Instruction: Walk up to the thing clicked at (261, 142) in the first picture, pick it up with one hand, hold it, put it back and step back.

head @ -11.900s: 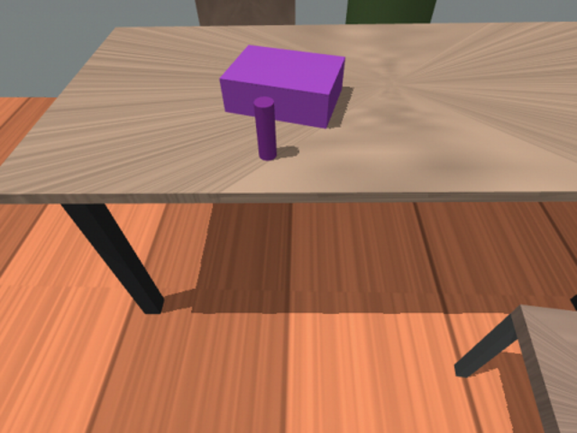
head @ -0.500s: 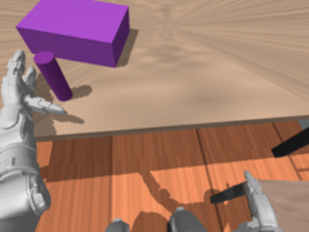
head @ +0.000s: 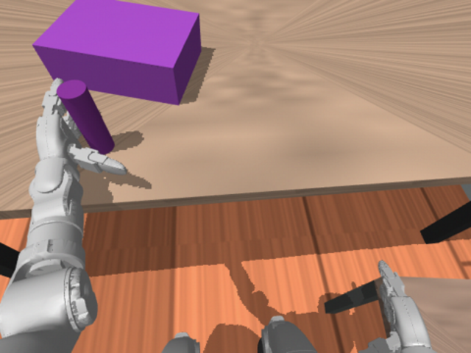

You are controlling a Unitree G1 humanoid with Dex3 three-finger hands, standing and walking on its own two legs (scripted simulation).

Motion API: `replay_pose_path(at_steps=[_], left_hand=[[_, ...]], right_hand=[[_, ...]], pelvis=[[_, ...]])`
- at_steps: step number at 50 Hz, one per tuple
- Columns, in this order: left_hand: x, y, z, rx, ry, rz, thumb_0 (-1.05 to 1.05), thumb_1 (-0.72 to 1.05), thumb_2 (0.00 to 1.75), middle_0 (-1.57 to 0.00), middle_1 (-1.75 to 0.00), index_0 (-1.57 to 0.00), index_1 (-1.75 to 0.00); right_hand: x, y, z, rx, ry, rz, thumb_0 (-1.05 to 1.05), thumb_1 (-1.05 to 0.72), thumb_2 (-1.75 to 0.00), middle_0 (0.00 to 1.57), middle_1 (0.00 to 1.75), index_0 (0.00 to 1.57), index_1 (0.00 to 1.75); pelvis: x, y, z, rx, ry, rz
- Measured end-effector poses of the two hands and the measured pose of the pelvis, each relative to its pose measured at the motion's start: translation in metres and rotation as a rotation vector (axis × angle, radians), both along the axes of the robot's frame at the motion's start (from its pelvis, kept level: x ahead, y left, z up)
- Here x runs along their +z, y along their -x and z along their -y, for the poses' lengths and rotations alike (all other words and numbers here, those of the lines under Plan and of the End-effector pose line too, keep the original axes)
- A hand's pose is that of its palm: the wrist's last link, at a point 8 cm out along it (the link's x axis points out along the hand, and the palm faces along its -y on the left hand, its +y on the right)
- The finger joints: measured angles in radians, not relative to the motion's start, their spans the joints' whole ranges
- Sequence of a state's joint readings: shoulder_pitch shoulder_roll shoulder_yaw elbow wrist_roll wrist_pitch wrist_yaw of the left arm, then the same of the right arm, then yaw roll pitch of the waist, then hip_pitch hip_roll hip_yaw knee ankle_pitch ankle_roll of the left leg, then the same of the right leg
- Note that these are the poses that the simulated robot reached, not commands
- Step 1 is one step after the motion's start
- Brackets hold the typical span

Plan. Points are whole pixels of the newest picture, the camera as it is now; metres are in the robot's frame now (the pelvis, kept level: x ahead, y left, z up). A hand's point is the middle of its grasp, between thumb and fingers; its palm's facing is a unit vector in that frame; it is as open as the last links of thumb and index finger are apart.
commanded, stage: close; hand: left
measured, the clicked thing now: (89, 121) +0.49 +0.23 +0.09
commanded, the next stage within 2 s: settle in 0.82 s
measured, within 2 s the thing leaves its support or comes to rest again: leaves its support in 1.14 s
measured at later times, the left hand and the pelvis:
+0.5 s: hand (93, 122) +0.49 +0.22 +0.08, palm faces +0.17 -0.98 +0.02, open 13.4 cm; pelvis -0.01 +0.00 -0.01, yaw +0 degrees
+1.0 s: hand (97, 128) +0.48 +0.22 +0.08, palm faces +0.16 -0.99 +0.00, open 6.2 cm; pelvis +0.00 +0.00 +0.00, yaw +0 degrees
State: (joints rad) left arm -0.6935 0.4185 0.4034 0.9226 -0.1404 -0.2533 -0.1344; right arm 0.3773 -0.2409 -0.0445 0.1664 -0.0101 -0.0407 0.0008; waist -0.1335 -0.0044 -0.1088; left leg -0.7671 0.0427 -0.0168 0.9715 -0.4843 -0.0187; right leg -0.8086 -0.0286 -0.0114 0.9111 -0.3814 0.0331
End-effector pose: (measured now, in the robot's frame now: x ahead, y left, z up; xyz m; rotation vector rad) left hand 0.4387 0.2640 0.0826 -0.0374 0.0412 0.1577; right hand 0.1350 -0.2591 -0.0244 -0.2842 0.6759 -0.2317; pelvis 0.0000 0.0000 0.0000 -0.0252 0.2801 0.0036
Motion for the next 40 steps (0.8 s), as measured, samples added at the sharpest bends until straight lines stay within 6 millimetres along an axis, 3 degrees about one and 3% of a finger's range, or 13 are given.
replay_pose_path(at_steps=[4,9,22,30,40], left_hand=[[0.0,0.002,-0.003,0.016,-0.009,-0.004,-0.01,-0.59,0.01,-0.11,-0.02,-0.11,-0.02],[0.0,0.002,-0.009,0.022,-0.011,-0.001,-0.01,-0.58,0.04,-0.25,-0.13,-0.26,-0.12],[0.0,-0.019,-0.013,0.022,-0.008,-0.007,-0.01,-0.5,0.17,-0.6,-0.39,-0.62,-0.37],[0.003,-0.028,-0.006,0.006,-0.012,0.004,-0.01,-0.33,0.33,-0.79,-0.58,-0.81,-0.55],[-0.005,-0.023,-0.012,0.032,-0.018,-0.019,0.0,-0.04,0.59,-1.06,-0.85,-1.09,-0.83]], right_hand=[[0.001,0.002,0.003,-0.013,0.001,-0.001,-0.01,0.52,-0.06,0.06,0.05,0.06,0.05],[0.002,-0.001,-0.002,0.003,-0.001,0.009,-0.01,0.51,-0.05,0.06,0.05,0.06,0.05],[-0.001,0.013,-0.001,0.006,0.025,-0.014,-0.01,0.51,-0.05,0.06,0.05,0.06,0.05],[-0.007,0.013,-0.004,-0.007,0.011,-0.03,-0.01,0.51,-0.05,0.06,0.05,0.06,0.05],[-0.004,0.001,0.0,-0.005,0.006,-0.012,-0.01,0.51,-0.05,0.06,0.05,0.06,0.05]], pelvis=[[0.001,0.0,-0.001,-0.003,-0.002,0.003],[0.0,0.003,0.0,0.0,-0.002,0.002],[-0.006,0.012,-0.002,-0.003,0.004,-0.034],[-0.007,0.008,-0.003,-0.009,0.007,-0.049],[-0.006,0.0,-0.001,-0.008,0.001,-0.051]])
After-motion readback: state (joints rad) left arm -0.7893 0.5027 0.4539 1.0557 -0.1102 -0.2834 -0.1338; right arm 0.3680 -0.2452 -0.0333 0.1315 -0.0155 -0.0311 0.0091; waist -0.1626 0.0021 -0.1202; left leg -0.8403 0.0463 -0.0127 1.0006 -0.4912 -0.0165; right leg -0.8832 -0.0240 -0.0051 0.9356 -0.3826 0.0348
